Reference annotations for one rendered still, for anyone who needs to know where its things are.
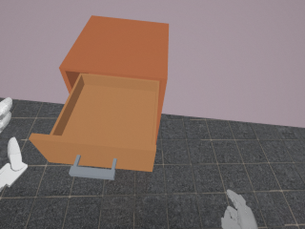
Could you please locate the left robot hand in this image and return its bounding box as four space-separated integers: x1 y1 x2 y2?
0 97 28 192

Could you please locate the handle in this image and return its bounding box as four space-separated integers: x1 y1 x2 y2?
69 155 117 180

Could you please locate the drawer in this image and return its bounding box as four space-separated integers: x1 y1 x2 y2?
29 73 160 172

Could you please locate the right robot hand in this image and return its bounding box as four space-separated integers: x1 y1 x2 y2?
221 189 258 229

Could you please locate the cabinet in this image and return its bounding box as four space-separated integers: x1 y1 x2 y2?
59 15 170 145

